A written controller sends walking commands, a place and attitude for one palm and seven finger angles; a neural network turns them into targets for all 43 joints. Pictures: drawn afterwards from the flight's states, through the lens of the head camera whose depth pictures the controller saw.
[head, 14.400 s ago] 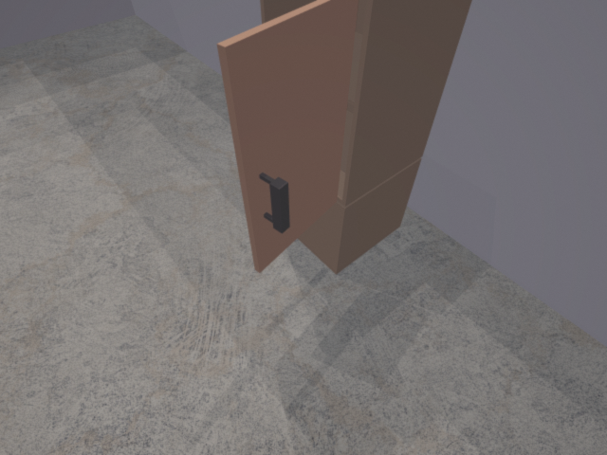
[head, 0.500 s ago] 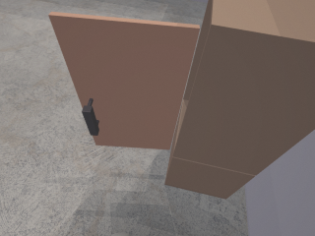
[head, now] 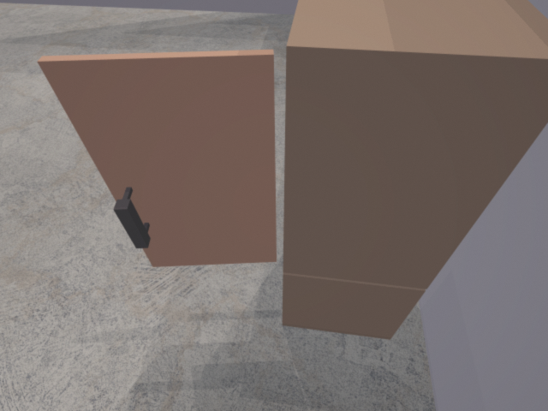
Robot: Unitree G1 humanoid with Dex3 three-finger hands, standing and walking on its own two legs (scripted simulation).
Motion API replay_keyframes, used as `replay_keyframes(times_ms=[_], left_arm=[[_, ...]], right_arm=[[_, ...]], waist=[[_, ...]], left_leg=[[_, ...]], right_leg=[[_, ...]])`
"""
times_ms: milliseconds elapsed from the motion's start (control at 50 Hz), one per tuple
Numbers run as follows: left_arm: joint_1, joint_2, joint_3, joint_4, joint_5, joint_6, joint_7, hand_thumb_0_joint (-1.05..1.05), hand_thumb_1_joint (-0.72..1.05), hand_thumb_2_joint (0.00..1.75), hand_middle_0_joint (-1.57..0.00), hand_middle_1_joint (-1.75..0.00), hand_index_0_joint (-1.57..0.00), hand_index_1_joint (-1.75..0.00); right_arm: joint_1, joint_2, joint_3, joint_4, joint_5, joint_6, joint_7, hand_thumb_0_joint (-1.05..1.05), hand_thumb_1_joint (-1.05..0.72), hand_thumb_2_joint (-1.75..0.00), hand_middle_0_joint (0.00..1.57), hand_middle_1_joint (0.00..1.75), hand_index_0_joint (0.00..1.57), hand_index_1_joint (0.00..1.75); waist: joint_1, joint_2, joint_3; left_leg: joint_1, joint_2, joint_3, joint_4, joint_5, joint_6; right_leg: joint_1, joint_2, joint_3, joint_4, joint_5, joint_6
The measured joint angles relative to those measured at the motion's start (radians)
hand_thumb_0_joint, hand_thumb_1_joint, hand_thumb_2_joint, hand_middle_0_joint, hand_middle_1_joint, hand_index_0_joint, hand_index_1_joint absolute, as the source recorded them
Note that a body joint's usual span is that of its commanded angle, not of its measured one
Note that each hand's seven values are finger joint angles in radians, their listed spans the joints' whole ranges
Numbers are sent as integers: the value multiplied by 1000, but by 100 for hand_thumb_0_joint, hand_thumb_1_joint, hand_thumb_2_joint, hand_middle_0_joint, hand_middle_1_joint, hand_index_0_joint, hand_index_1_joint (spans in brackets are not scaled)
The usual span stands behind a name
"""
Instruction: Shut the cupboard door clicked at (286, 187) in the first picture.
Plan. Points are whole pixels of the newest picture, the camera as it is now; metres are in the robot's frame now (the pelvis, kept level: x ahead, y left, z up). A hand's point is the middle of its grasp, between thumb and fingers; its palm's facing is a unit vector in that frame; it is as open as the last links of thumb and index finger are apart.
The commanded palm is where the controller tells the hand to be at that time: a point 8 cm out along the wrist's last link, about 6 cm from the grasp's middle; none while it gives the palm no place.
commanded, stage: come to a stop and stand still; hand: left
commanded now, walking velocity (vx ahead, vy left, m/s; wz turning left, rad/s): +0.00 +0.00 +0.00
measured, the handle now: (135, 217) +0.51 +0.33 -0.09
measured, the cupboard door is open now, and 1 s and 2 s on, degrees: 100 100 100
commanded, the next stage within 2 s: look again from close up in 0.38 s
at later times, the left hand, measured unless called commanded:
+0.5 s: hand out of the picture +0.01 +0.14 -0.18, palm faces +0.05 -0.99 -0.16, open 7.3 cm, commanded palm none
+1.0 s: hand out of the picture -0.02 +0.23 -0.18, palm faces +0.04 -0.98 -0.21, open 7.3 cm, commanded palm none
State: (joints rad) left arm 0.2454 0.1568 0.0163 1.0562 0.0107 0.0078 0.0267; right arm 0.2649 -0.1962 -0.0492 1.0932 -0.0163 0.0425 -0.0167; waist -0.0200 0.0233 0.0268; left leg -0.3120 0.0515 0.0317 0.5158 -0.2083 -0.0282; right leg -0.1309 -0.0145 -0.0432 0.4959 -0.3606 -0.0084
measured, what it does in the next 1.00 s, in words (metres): stands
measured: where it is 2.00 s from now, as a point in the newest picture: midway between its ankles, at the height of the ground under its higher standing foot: outside the picture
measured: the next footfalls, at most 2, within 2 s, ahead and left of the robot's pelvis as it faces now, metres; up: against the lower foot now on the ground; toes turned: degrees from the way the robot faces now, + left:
right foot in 1.92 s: +0.16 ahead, -0.04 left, +0.00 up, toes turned -1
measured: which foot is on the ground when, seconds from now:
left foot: down 0.00-1.00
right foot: down 0.00-1.00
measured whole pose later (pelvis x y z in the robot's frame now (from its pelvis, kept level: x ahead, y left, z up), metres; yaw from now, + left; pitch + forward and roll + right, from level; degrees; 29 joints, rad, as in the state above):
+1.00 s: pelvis -0.02 +0.04 +0.00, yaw +1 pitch -1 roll -1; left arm 0.36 0.20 0.00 0.99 0.02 0.01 0.04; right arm 0.25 -0.16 -0.01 0.97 -0.02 0.02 -0.01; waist 0.01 -0.02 -0.01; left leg -0.33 -0.03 0.08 0.52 -0.18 0.07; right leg -0.16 -0.05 -0.01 0.51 -0.35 0.01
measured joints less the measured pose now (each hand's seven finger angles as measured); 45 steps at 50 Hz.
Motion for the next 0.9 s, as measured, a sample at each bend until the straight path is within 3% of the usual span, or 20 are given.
replay_keyframes(times_ms=[40,180,480,540,620,680,740,760,820,900], left_arm=[[0,3,0,18,-4,-1,5,0,92,90,-20,-30,-20,-30],[-1,10,-2,45,-11,-3,6,1,94,90,-20,-30,-20,-30],[44,-33,-8,76,-9,-7,6,0,91,90,-20,-30,-20,-30],[65,-57,-13,55,7,-41,26,0,91,90,-20,-30,-20,-30],[100,-51,-20,22,2,-49,33,0,90,90,-20,-30,-20,-30],[104,-23,-13,-7,-2,-28,33,0,90,90,-20,-30,-20,-30],[86,3,-8,-39,-1,-28,29,0,90,90,-20,-30,-20,-30],[78,9,-8,-46,-1,-31,28,0,90,90,-20,-30,-20,-30],[63,15,-17,-55,3,-20,23,0,91,90,-20,-30,-20,-30],[78,28,-21,-64,5,-3,17,0,91,90,-20,-30,-20,-30]], right_arm=[[20,4,2,24,1,-11,-5,1,-91,-90,20,30,20,30],[49,41,22,69,3,-20,-15,1,-91,-90,19,30,20,30],[3,78,30,62,6,-36,-27,1,-91,-90,20,30,20,30],[-12,44,28,17,5,-34,-24,2,-93,-90,20,30,20,30],[-10,24,20,-51,3,-65,-22,2,-93,-90,20,30,20,30],[21,24,23,-75,3,-70,-23,1,-92,-90,20,30,20,30],[16,31,31,-90,4,-58,-23,1,-92,-90,20,30,20,30],[3,33,33,-95,5,-54,-22,1,-92,-90,20,30,20,30],[-26,39,38,-110,6,-47,-13,1,-92,-90,20,30,20,30],[-28,45,37,-124,5,-42,-4,0,-93,-90,20,30,20,30]], waist=[[-9,-7,-3],[-1,-36,12],[20,-45,33],[28,-15,38],[-5,-12,35],[2,-29,-5],[31,-60,-23],[38,-66,-20],[31,-50,-5],[25,-44,-18]], left_leg=[[25,3,-11,-16,39,-6],[67,15,-16,-53,18,-31],[95,20,-14,-66,4,-35],[34,24,0,41,-41,-2],[50,0,22,40,-17,48],[62,-11,8,38,-52,51],[27,-37,23,74,-60,60],[12,-41,34,86,-59,64],[-3,-42,37,80,-39,75],[-14,-56,44,52,-10,89]], right_leg=[[9,6,-8,14,-15,-4],[55,20,-13,-37,2,-19],[96,25,-12,-81,5,-22],[75,37,-3,-69,18,-8],[22,27,-23,81,52,5],[18,19,-32,122,46,6],[50,0,-1,36,-27,0],[49,-6,13,15,-48,14],[26,-7,17,21,-18,37],[2,-21,21,22,-1,35]])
